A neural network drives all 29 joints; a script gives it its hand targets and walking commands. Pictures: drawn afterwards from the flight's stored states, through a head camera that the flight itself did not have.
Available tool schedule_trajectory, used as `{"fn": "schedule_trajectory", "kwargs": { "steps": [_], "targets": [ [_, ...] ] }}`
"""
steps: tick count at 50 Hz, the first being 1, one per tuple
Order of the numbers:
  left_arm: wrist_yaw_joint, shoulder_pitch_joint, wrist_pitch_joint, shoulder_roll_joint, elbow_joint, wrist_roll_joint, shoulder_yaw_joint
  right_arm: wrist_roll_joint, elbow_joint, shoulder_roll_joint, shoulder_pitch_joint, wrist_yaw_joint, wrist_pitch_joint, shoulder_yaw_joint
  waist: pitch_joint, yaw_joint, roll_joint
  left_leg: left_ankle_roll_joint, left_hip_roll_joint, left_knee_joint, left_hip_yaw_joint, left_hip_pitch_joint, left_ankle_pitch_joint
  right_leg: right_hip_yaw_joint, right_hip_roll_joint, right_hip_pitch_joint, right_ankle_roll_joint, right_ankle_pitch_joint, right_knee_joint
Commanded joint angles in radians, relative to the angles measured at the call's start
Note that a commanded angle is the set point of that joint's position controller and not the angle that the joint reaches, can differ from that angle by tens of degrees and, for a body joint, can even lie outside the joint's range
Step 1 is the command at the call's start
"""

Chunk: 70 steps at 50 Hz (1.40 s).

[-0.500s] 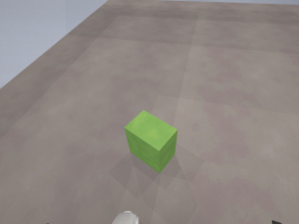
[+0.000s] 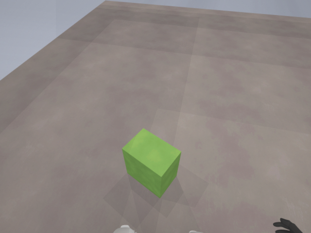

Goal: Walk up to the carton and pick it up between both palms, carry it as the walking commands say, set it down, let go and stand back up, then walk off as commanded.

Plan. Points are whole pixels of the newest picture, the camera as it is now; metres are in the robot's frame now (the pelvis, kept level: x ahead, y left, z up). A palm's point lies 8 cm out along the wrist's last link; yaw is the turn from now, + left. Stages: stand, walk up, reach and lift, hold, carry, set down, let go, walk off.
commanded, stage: walk up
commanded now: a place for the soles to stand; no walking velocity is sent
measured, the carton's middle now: (151, 163) +0.63 +0.04 -0.57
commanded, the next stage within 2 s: none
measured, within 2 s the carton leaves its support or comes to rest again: neither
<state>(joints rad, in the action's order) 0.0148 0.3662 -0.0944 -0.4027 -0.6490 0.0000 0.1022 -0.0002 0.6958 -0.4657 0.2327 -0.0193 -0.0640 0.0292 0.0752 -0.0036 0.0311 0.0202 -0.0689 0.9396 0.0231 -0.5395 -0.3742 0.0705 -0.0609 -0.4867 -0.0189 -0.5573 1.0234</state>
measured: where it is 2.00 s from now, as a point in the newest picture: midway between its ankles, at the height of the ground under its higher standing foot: outside the picture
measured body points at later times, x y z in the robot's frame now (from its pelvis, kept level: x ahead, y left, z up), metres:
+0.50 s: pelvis +0.07 +0.02 +0.00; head +0.11 +0.01 +0.44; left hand +0.14 +0.35 -0.08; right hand +0.21 -0.30 -0.10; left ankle +0.12 +0.14 -0.68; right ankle +0.07 -0.11 -0.68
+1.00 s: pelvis +0.06 +0.02 -0.01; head +0.09 +0.01 +0.44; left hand +0.15 +0.34 -0.09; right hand +0.21 -0.30 -0.09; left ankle +0.12 +0.14 -0.68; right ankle +0.07 -0.11 -0.68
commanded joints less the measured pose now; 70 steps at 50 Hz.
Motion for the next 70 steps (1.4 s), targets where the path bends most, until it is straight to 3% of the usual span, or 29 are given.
{"fn": "schedule_trajectory", "kwargs": {
  "steps": [1, 3, 7, 8, 10, 11, 12, 13, 17, 20, 24, 27, 31, 33, 35, 39, 44, 46, 47, 49, 52, 53, 57, 61, 63, 64, 65, 66, 70],
  "targets": [
    [-0.048, 0.18, -0.026, -0.444, -0.026, 0.06, 0.111, -0.04, -0.082, -0.099, -0.148, 0.024, 0.034, 0.069, 0.132, 0.094, 0.127, 0.007, 0.019, 0.326, -0.083, -0.517, -0.153, -0.88, -0.346, 0.096, -0.132, -0.624, -0.846],
    [-0.063, 0.082, -0.031, -0.414, -0.025, 0.039, 0.106, -0.032, -0.033, -0.224, -0.128, 0.008, 0.026, 0.098, 0.115, 0.058, -0.099, 0.015, -0.011, 0.324, -0.082, -0.454, -0.054, -0.789, -0.322, 0.206, -0.13, -0.35, -0.788],
    [-0.053, 0.053, -0.033, -0.344, -0.028, 0.025, 0.053, -0.021, -0.016, -0.185, -0.06, 0.016, 0.002, 0.09, -0.037, 0.015, 0.008, 0.014, -0.026, 0.106, -0.029, -0.137, -0.164, -0.487, -0.269, 0.127, -0.24, 0.426, -0.467],
    [-0.047, 0.02, -0.018, -0.341, -0.024, 0.018, 0.042, -0.017, -0.016, -0.164, -0.051, 0.014, -0.007, 0.088, -0.085, -0.002, 0.092, 0.025, 0.0, -0.031, 0.011, 0.016, -0.124, -0.358, -0.233, 0.074, -0.233, 0.406, -0.396],
    [-0.048, -0.048, -0.004, -0.267, -0.009, 0.013, 0.009, -0.024, 0.026, -0.187, 0.093, 0.028, -0.013, 0.102, -0.098, -0.086, -0.017, 0.048, 0.007, -0.28, -0.082, 0.325, -0.069, -0.149, -0.121, -0.169, -0.111, 0.406, -0.133],
    [-0.051, 0.009, -0.006, -0.196, -0.011, 0.0, -0.001, -0.051, 0.023, -0.286, 0.142, 0.035, -0.02, 0.133, -0.143, -0.079, -0.279, 0.116, -0.203, -0.385, -0.402, 0.406, 0.05, -0.037, -0.019, -0.263, -0.033, 0.382, 0.18],
    [-0.06, -0.001, -0.003, -0.204, -0.006, -0.017, 0.003, -0.036, -0.021, -0.296, 0.05, 0.037, -0.015, 0.119, -0.085, -0.031, -0.258, 0.246, -0.296, -0.474, -0.59, 0.323, 0.153, -0.03, 0.05, -0.303, -0.006, 0.001, 0.165],
    [-0.065, -0.014, 0.005, -0.24, -0.024, -0.02, 0.012, -0.03, -0.028, -0.301, 0.017, 0.031, -0.01, 0.121, -0.082, -0.026, -0.11, 0.299, -0.335, -0.474, -0.578, 0.222, 0.079, -0.07, 0.007, -0.193, -0.014, -0.092, 0.125],
    [-0.056, 0.107, -0.024, -0.249, -0.084, 0.007, 0.024, -0.024, -0.048, -0.218, -0.109, 0.026, 0.018, 0.094, -0.084, 0.046, -0.052, 0.14, -0.123, -0.217, -0.183, -0.024, -0.018, -0.091, -0.009, 0.069, -0.077, 0.194, -0.25],
    [-0.07, 0.099, -0.036, -0.376, -0.06, 0.022, 0.054, -0.017, -0.049, -0.165, -0.131, 0.014, 0.038, 0.08, -0.067, 0.044, 0.091, 0.043, -0.004, 0.087, -0.016, -0.185, -0.152, -0.582, -0.272, 0.17, -0.225, 0.079, -0.504],
    [-0.069, -0.038, -0.029, -0.305, -0.036, 0.015, 0.01, -0.018, -0.01, -0.178, -0.035, 0.013, 0.003, 0.091, -0.108, -0.024, 0.042, 0.064, -0.038, -0.099, -0.07, 0.126, 0.246, -0.243, -0.121, 0.038, -0.138, 0.503, -0.242],
    [-0.072, -0.044, -0.029, -0.242, -0.022, -0.008, 0.007, -0.015, -0.018, -0.243, 0.021, 0.019, -0.003, 0.097, -0.213, -0.037, -0.125, 0.221, -0.195, -0.243, -0.332, 0.273, 0.343, -0.047, 0.02, -0.051, -0.029, 0.394, -0.004],
    [-0.075, 0.039, -0.023, -0.255, -0.062, -0.005, 0.012, -0.015, -0.027, -0.206, -0.081, 0.024, 0.018, 0.081, -0.168, 0.018, -0.146, 0.181, -0.156, -0.184, -0.208, 0.095, 0.293, -0.066, 0.001, 0.084, -0.052, 0.314, -0.139],
    [-0.074, 0.118, -0.033, -0.334, -0.076, 0.008, 0.035, -0.009, -0.069, -0.17, -0.167, 0.019, 0.034, 0.076, -0.151, 0.057, 0.054, 0.075, -0.037, 0.05, -0.052, -0.104, 0.136, -0.343, -0.137, 0.208, -0.162, 0.306, -0.344],
    [-0.074, 0.044, -0.032, -0.348, -0.061, 0.014, 0.031, -0.015, -0.048, -0.156, -0.145, 0.017, 0.037, 0.073, -0.088, 0.02, 0.037, 0.034, -0.015, 0.032, -0.012, -0.113, -0.064, -0.505, -0.263, 0.155, -0.251, 0.353, -0.412],
    [-0.07, -0.062, -0.02, -0.323, -0.039, 0.02, 0.015, -0.017, -0.017, -0.174, -0.059, 0.009, 0.014, 0.091, -0.135, -0.026, -0.021, 0.069, -0.043, -0.112, -0.057, 0.162, 0.172, -0.254, -0.105, -0.015, -0.129, 0.363, -0.258],
    [-0.067, -0.021, -0.012, -0.246, -0.046, -0.004, 0.003, -0.013, -0.015, -0.239, -0.055, 0.018, 0.018, 0.092, -0.164, -0.012, -0.187, 0.224, -0.208, -0.342, -0.33, 0.171, -0.047, -0.026, 0.046, -0.031, -0.037, 0.149, -0.06],
    [-0.065, 0.055, -0.016, -0.245, -0.072, 0.01, 0.005, -0.022, -0.033, -0.219, -0.149, 0.01, 0.031, 0.083, -0.101, 0.035, -0.182, 0.161, -0.156, -0.277, -0.243, 0.013, -0.148, -0.091, 0.013, 0.051, -0.072, 0.103, -0.2],
    [-0.066, 0.055, -0.021, -0.294, -0.08, 0.021, 0.024, -0.02, -0.044, -0.198, -0.176, 0.006, 0.04, 0.081, -0.065, 0.045, -0.059, 0.1, -0.101, -0.204, -0.195, -0.132, -0.214, -0.164, -0.019, 0.127, -0.106, 0.063, -0.292],
    [-0.067, 0.092, -0.022, -0.383, -0.082, 0.025, 0.044, -0.019, -0.045, -0.163, -0.185, 0.012, 0.046, 0.068, -0.02, 0.051, 0.089, 0.031, 0.017, 0.026, -0.025, -0.162, -0.198, -0.573, -0.216, 0.103, -0.202, -0.067, -0.525],
    [-0.065, -0.034, -0.025, -0.36, -0.06, 0.032, 0.031, -0.024, -0.02, -0.167, -0.125, 0.004, 0.032, 0.082, -0.006, -0.004, 0.067, 0.044, -0.005, -0.041, -0.016, -0.038, -0.149, -0.511, -0.224, 0.016, -0.221, 0.079, -0.474],
    [-0.094, 0.145, -0.028, -0.431, -0.111, 0.009, 0.063, -0.079, -0.138, -0.239, -0.194, -0.037, 0.038, 0.125, -0.02, 0.017, -0.006, 0.023, 0.041, 0.063, -0.04, -0.179, -0.28, -0.663, -0.245, 0.145, -0.248, 0.009, -0.48],
    [-0.128, 0.208, -0.048, -0.472, -0.142, 0.007, 0.087, -0.078, -0.185, -0.208, -0.316, -0.055, 0.052, 0.113, 0.004, 0.088, 0.024, 0.007, -0.006, 0.231, -0.092, -0.464, -0.296, -0.798, -0.363, 0.372, -0.301, 0.193, -0.539],
    [-0.138, 0.132, -0.053, -0.452, -0.105, 0.006, 0.079, -0.069, -0.169, -0.217, -0.24, -0.065, 0.05, 0.123, -0.021, 0.033, 0.098, 0.012, 0.004, 0.127, -0.102, -0.328, -0.287, -0.704, -0.327, 0.273, -0.303, 0.39, -0.442],
    [-0.14, 0.031, -0.045, -0.409, -0.065, 0.004, 0.055, -0.073, -0.136, -0.229, -0.132, -0.068, 0.043, 0.138, -0.07, -0.059, 0.107, 0.023, -0.003, -0.059, -0.11, 0.002, -0.208, -0.545, -0.259, 0.02, -0.25, 0.365, -0.308],
    [-0.132, -0.048, -0.041, -0.322, -0.052, 0.005, 0.024, -0.083, -0.077, -0.258, 0.0, -0.064, 0.03, 0.151, -0.098, -0.147, -0.093, 0.058, -0.01, -0.32, -0.27, 0.338, -0.39, -0.303, -0.103, -0.256, -0.162, 0.429, -0.016],
    [-0.126, -0.04, -0.044, -0.184, -0.056, 0.004, -0.004, -0.086, -0.059, -0.36, 0.084, -0.046, 0.024, 0.182, -0.154, -0.178, -0.392, 0.051, -0.252, -0.589, -0.612, 0.53, -0.43, -0.034, 0.107, -0.488, -0.05, 0.021, 0.3],
    [-0.144, -0.044, -0.031, -0.257, -0.076, 0.01, 0.004, -0.044, -0.067, -0.349, 0.054, -0.031, 0.027, 0.174, -0.112, -0.172, -0.223, -0.016, -0.324, -0.702, -0.691, 0.441, -0.305, -0.116, 0.097, -0.514, -0.021, 0.006, 0.462],
    [-0.124, 0.069, 0.008, -0.319, -0.139, 0.0, 0.059, -0.046, -0.091, -0.22, -0.097, -0.023, 0.029, 0.153, 0.002, -0.054, -0.136, -0.22, -0.191, -0.686, -0.295, 0.27, 0.099, -0.023, 0.042, -0.315, -0.013, 0.187, 0.323]
  ]
}}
